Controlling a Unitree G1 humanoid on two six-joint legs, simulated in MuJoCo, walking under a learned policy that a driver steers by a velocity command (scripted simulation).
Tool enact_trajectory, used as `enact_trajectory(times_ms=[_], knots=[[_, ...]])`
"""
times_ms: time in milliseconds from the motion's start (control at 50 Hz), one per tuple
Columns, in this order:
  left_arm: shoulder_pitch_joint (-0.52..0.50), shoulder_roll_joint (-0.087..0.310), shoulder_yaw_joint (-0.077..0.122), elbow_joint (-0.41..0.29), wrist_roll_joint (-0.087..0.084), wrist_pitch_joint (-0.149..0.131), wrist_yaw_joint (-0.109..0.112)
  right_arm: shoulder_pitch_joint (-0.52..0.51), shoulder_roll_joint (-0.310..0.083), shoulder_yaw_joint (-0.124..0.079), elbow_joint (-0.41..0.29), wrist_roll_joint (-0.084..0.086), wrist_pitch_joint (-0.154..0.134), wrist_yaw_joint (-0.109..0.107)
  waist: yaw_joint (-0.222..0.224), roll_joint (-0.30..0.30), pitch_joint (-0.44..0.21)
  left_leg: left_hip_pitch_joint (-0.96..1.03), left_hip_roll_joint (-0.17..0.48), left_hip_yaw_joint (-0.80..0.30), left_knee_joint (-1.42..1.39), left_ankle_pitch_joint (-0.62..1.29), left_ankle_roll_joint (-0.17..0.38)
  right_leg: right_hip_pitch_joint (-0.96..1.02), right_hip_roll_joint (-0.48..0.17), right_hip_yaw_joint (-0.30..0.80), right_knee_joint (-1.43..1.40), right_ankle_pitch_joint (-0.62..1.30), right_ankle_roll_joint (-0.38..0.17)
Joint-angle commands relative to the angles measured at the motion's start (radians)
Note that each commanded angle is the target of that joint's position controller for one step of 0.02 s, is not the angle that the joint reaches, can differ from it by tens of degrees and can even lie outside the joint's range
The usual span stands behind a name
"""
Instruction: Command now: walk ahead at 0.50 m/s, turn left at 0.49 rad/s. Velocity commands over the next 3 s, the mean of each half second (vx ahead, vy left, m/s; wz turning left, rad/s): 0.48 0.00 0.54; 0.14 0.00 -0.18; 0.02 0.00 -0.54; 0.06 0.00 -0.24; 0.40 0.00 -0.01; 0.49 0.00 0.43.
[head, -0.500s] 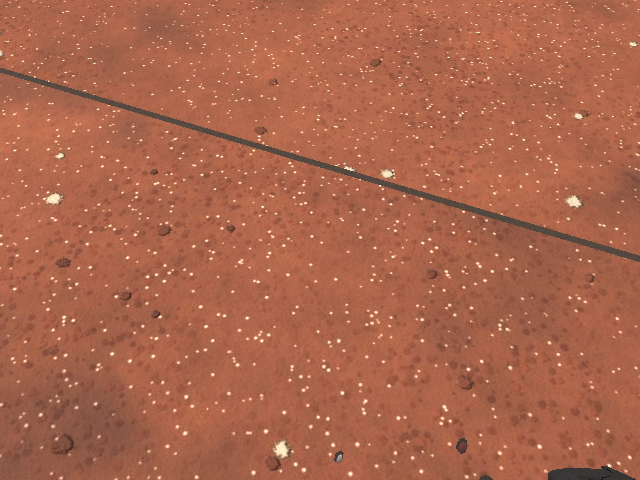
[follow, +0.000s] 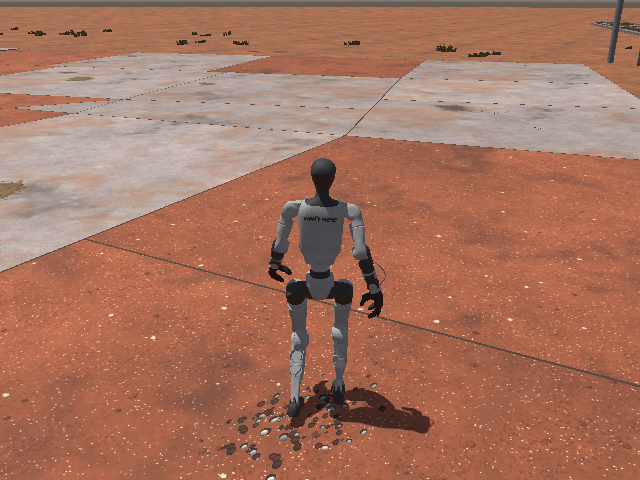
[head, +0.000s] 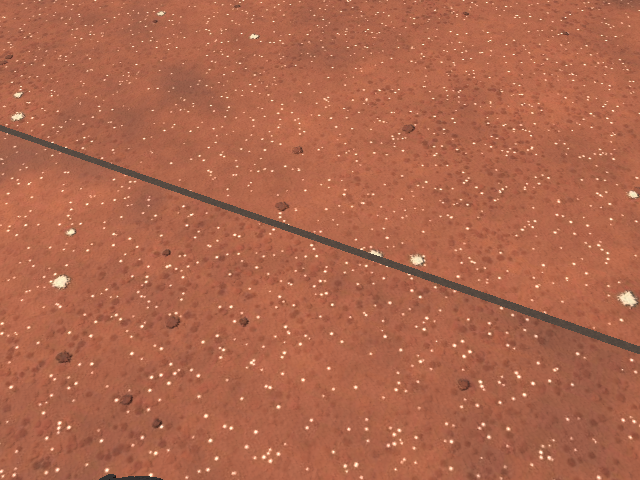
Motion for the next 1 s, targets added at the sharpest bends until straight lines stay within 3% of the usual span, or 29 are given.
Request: enact_trajectory(times_ms=[20, 60, 120, 240, 340, 400, 420, 440, 460, 480, 500, 520, 540, 560, 580, 640, 680, 780, 920, 960, 980, 1000], knots=[[0.174, 0.118, 0.049, -0.002, -0.010, 0.002, 0.005, -0.042, -0.083, -0.018, -0.087, -0.016, -0.002, 0.011, 0.096, -0.081, -0.002, -0.435, 0.103, 0.013, 0.260, 0.076, 0.008, 0.353, -0.342, 0.439, -0.337, -0.267, -0.129], [0.172, 0.092, 0.042, 0.012, -0.013, -0.012, 0.007, -0.063, -0.071, -0.019, -0.090, -0.030, 0.017, 0.026, 0.075, -0.130, 0.016, -0.399, 0.131, 0.033, 0.240, 0.135, -0.015, 0.301, -0.274, 0.260, -0.356, -0.041, -0.096], [0.219, 0.105, 0.051, 0.043, -0.026, -0.032, 0.003, -0.124, -0.053, -0.015, -0.120, -0.031, 0.034, 0.042, 0.068, -0.114, -0.002, -0.433, 0.136, 0.048, 0.252, 0.212, -0.034, 0.323, -0.265, 0.137, -0.358, 0.203, -0.103], [0.265, 0.112, 0.060, 0.086, -0.023, -0.029, -0.001, -0.323, -0.028, 0.007, -0.195, -0.029, 0.037, 0.068, 0.091, -0.102, 0.045, -0.464, 0.148, 0.100, 0.027, 0.400, -0.051, 0.325, -0.240, -0.050, -0.379, 0.297, -0.102], [0.323, 0.157, 0.074, 0.125, -0.023, -0.016, 0.006, -0.450, -0.034, 0.019, -0.249, -0.035, 0.034, 0.079, 0.118, -0.096, 0.079, -0.365, 0.124, 0.194, -0.191, 0.369, 0.009, 0.391, -0.271, -0.138, -0.340, 0.398, -0.078], [0.340, 0.199, 0.082, 0.146, -0.022, 0.005, 0.014, -0.388, -0.060, 0.007, -0.243, -0.044, 0.033, 0.064, 0.080, -0.118, 0.017, -0.220, 0.035, 0.252, -0.244, 0.219, 0.073, 0.463, -0.278, -0.199, -0.125, 0.823, -0.060], [0.338, 0.210, 0.084, 0.147, -0.024, 0.016, 0.017, -0.278, -0.076, -0.003, -0.212, -0.049, 0.024, 0.054, 0.033, -0.109, -0.040, -0.102, -0.008, 0.253, -0.285, 0.208, 0.098, 0.450, -0.270, -0.213, 0.054, 0.905, -0.053], [0.329, 0.209, 0.082, 0.138, -0.029, 0.021, 0.018, -0.108, -0.106, -0.021, -0.157, -0.062, 0.012, 0.038, -0.043, -0.061, -0.138, 0.126, -0.016, 0.213, -0.369, 0.288, 0.129, 0.337, -0.242, -0.232, 0.309, 0.763, -0.020], [0.365, 0.128, 0.062, 0.090, -0.037, 0.017, 0.010, -0.032, -0.215, -0.051, -0.145, -0.066, 0.010, 0.019, -0.036, 0.098, -0.260, 0.438, 0.242, -0.112, -0.368, 0.358, 0.201, 0.015, -0.169, -0.230, 0.641, 0.160, 0.028], [0.377, 0.110, 0.058, 0.038, -0.045, 0.017, 0.006, -0.060, -0.295, -0.067, -0.185, -0.026, 0.017, 0.012, -0.007, 0.221, -0.382, 0.583, 0.511, -0.602, -0.469, 0.767, 0.353, -0.243, 0.014, -0.105, 0.931, -0.436, 0.074], [0.288, 0.148, 0.065, 0.047, -0.036, 0.024, 0.010, -0.048, -0.239, -0.058, -0.172, -0.001, 0.025, -0.002, -0.032, 0.022, -0.321, 0.517, 0.471, -0.394, -0.452, 1.011, 0.324, -0.273, -0.057, 0.023, 0.924, -0.315, 0.064], [0.271, 0.103, 0.049, 0.053, -0.054, 0.018, 0.010, -0.108, -0.163, -0.034, -0.157, 0.002, 0.018, -0.012, 0.005, 0.029, -0.206, 0.389, 0.435, -0.242, -0.449, 1.151, 0.296, -0.256, -0.085, 0.025, 0.862, -0.254, 0.056], [0.286, 0.086, 0.043, 0.080, -0.049, 0.021, 0.009, -0.154, -0.095, -0.011, -0.147, 0.002, 0.012, -0.014, 0.050, -0.009, -0.115, 0.263, 0.375, -0.143, -0.487, 1.113, 0.227, -0.209, -0.114, 0.031, 0.750, -0.238, 0.049], [0.299, 0.090, 0.044, 0.095, -0.030, 0.037, 0.007, -0.192, -0.060, 0.004, -0.141, 0.005, 0.006, -0.017, 0.082, -0.003, -0.073, 0.169, 0.333, -0.084, -0.522, 1.073, 0.185, -0.146, -0.124, 0.038, 0.677, -0.224, 0.048], [0.350, 0.086, 0.045, 0.124, -0.021, 0.058, 0.001, -0.222, -0.044, 0.015, -0.139, -0.002, 0.000, -0.017, 0.111, 0.011, -0.071, 0.097, 0.314, -0.024, -0.552, 1.076, 0.162, -0.063, -0.111, 0.038, 0.640, -0.203, 0.049], [0.383, 0.063, 0.050, 0.154, -0.032, 0.083, -0.009, -0.213, -0.073, 0.016, -0.107, -0.015, -0.025, -0.015, 0.133, 0.032, -0.080, 0.047, 0.292, 0.080, -0.582, 1.164, 0.133, 0.003, -0.056, 0.050, 0.559, -0.126, 0.046], [0.351, 0.060, 0.054, 0.156, -0.029, 0.089, -0.009, -0.221, -0.069, 0.022, -0.097, -0.015, -0.028, -0.019, 0.128, 0.057, -0.065, 0.064, 0.280, 0.131, -0.590, 1.122, 0.108, -0.026, -0.044, 0.049, 0.496, -0.070, 0.043], [0.197, 0.052, 0.052, 0.106, -0.018, 0.098, -0.014, -0.175, -0.073, 0.021, -0.071, -0.008, -0.005, -0.042, 0.074, 0.082, -0.028, 0.138, 0.297, 0.178, -0.577, 0.972, 0.115, -0.088, -0.055, 0.006, 0.325, -0.012, 0.038], [0.148, 0.049, 0.057, 0.058, -0.018, 0.111, -0.020, -0.138, -0.109, -0.003, -0.051, -0.017, 0.034, -0.051, 0.047, 0.076, -0.003, 0.209, 0.380, 0.146, -0.470, 0.892, 0.156, -0.066, -0.030, -0.045, 0.189, -0.205, -0.009], [0.155, 0.046, 0.059, 0.046, -0.024, 0.106, -0.020, -0.141, -0.123, -0.011, -0.050, -0.016, 0.041, -0.054, 0.053, 0.071, -0.008, 0.213, 0.384, 0.146, -0.402, 0.878, 0.135, -0.020, -0.016, -0.057, 0.102, -0.213, -0.032], [0.177, 0.045, 0.060, 0.044, -0.024, 0.097, -0.019, -0.146, -0.132, -0.016, -0.049, -0.014, 0.045, -0.056, 0.078, 0.049, -0.021, 0.190, 0.367, 0.171, -0.333, 0.856, 0.100, 0.050, -0.008, -0.052, -0.001, -0.128, -0.045], [0.223, 0.081, 0.070, 0.050, -0.019, 0.085, -0.014, -0.140, -0.132, -0.018, -0.052, -0.014, 0.045, -0.056, 0.106, -0.020, -0.061, 0.128, 0.316, 0.218, -0.195, 0.776, 0.041, 0.167, -0.034, 0.024, -0.110, 0.054, -0.074]])
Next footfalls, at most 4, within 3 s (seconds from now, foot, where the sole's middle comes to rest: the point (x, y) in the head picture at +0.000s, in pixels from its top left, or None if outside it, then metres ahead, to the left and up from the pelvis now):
0.44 left None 0.34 0.15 -0.77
1.00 right None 0.43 0.01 -0.77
1.50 left None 0.43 0.20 -0.77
1.90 right None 0.34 0.01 -0.77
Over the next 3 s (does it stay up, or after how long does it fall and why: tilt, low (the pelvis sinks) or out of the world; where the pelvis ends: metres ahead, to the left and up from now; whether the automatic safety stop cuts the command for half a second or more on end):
stays up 0.82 0.03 0.01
